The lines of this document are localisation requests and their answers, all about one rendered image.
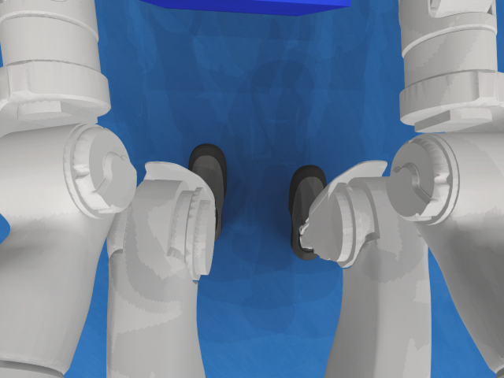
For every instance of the left robot upper arm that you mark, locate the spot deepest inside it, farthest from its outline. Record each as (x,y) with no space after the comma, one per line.
(60,189)

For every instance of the robot right foot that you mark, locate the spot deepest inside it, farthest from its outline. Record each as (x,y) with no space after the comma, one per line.
(306,184)

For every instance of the carton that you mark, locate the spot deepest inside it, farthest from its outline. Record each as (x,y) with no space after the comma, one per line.
(272,7)

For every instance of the right robot upper arm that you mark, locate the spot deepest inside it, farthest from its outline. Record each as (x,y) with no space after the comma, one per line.
(451,186)

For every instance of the robot right shin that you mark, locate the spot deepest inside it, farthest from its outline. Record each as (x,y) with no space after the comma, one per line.
(312,237)

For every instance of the right robot forearm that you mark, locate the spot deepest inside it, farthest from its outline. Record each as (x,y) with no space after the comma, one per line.
(452,83)

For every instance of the left robot forearm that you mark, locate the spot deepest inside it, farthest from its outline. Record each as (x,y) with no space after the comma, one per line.
(51,74)

